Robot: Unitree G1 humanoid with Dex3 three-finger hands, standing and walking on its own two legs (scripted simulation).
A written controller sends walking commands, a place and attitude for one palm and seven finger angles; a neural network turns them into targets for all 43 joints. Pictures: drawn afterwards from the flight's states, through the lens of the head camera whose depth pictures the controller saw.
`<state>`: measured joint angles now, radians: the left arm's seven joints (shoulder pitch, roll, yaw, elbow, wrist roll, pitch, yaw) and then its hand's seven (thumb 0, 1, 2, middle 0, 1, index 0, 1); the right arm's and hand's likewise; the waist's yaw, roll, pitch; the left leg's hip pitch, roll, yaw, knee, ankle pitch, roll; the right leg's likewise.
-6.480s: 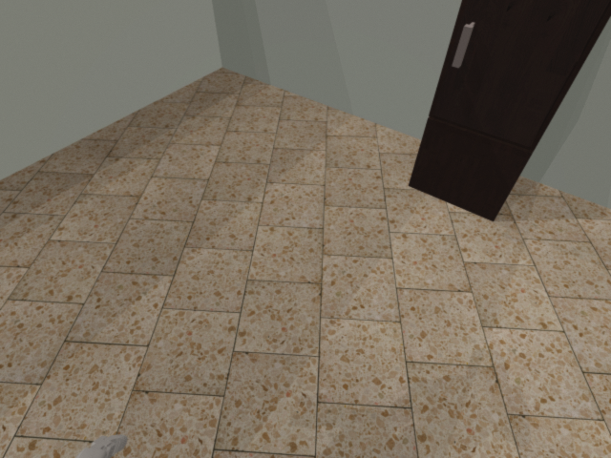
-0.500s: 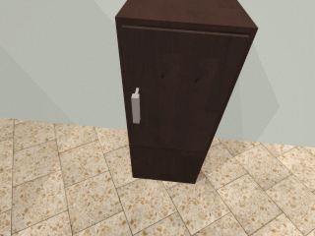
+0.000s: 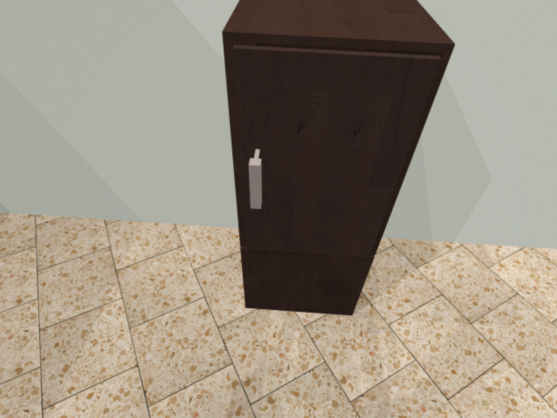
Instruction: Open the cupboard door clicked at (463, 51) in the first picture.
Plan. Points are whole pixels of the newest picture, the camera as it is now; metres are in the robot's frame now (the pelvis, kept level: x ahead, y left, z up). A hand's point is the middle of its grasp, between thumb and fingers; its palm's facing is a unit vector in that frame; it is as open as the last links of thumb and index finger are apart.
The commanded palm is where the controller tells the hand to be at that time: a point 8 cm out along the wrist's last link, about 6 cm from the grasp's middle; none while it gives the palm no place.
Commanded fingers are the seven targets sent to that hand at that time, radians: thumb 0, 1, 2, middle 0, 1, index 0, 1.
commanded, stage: shuffle to correct the standing spot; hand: left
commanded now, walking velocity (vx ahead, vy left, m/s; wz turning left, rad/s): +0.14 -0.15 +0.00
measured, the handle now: (256, 178) +0.65 +0.09 -0.05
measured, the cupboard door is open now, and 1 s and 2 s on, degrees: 0 0 0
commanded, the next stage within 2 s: come to a stop and stand still in 0.96 s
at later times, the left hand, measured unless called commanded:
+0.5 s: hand out of the picture -0.02 +0.13 -0.18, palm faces +0.04 -0.99 -0.11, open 7.3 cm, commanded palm none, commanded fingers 0.00 0.90 0.90 -0.20 -0.30 -0.20 -0.30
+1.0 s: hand out of the picture +0.02 +0.04 -0.17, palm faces +0.09 -0.99 -0.10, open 7.3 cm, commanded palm none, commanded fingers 0.00 0.90 0.90 -0.20 -0.30 -0.20 -0.30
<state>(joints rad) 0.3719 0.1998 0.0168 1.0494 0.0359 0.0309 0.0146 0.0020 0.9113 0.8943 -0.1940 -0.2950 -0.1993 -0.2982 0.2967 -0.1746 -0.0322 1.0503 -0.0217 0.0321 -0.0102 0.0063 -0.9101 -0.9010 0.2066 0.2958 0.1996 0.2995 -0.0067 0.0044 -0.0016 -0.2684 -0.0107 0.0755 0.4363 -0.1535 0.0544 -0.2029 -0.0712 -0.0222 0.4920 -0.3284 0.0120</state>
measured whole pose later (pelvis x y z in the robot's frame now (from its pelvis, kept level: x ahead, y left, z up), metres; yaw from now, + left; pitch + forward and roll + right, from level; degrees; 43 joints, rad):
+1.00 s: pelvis +0.06 -0.10 +0.00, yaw +1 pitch +0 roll -2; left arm 0.40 0.08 0.03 1.10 0.03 -0.04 0.01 0.00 0.92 0.89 -0.20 -0.30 -0.20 -0.30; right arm 0.26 -0.17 -0.07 1.03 -0.03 0.00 0.00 0.01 -0.92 -0.90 0.20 0.29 0.19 0.30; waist 0.01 0.02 0.01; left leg -0.44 0.09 0.10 0.75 -0.30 -0.01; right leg -0.13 0.01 -0.14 0.37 -0.24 -0.03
